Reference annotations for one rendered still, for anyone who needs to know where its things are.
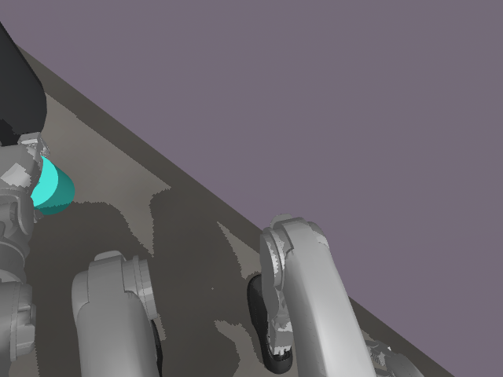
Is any left robot hand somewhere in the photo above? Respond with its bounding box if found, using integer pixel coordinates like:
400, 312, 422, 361
0, 132, 50, 223

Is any right robot hand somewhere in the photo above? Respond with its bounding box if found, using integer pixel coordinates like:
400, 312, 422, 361
365, 340, 424, 377

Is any right robot foot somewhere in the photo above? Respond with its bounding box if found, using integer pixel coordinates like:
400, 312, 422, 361
247, 274, 292, 375

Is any left robot arm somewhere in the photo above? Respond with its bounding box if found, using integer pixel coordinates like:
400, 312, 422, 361
0, 189, 36, 377

